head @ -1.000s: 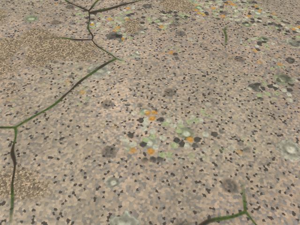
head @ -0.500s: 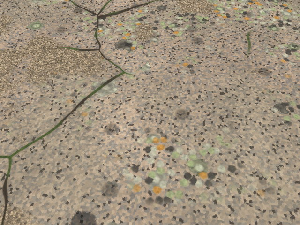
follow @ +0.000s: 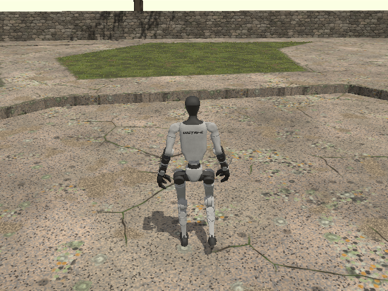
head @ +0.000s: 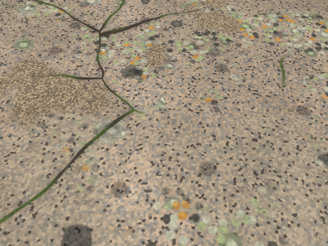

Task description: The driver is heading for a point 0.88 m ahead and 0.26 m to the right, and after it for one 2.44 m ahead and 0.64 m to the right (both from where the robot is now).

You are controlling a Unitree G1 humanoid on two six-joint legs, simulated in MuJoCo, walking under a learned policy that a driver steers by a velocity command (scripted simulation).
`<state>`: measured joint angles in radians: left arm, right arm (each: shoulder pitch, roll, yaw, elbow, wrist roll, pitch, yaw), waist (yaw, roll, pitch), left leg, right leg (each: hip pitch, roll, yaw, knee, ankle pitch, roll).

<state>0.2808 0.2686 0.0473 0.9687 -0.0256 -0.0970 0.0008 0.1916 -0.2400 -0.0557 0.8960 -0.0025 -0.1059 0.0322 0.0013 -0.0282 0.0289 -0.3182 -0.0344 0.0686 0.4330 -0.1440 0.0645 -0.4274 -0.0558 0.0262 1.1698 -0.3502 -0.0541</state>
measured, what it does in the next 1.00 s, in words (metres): walks ahead: right foot, then left foot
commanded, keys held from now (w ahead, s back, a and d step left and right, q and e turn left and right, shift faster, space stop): w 0.68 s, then w+e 0.32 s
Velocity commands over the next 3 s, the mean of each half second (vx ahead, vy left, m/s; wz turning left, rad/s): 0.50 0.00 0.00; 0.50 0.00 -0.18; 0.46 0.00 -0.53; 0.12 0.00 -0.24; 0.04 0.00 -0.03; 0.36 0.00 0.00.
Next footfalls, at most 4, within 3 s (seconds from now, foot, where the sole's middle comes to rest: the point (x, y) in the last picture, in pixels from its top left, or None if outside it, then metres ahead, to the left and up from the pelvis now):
0.40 right None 0.40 -0.16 -0.78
0.96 left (151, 187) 0.73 0.07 -0.78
1.48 right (221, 153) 0.92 -0.26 -0.78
1.94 left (181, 128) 1.06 -0.07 -0.78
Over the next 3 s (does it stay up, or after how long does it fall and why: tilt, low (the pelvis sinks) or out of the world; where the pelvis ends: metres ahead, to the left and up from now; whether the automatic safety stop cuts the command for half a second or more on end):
stays up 1.11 -0.22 0.00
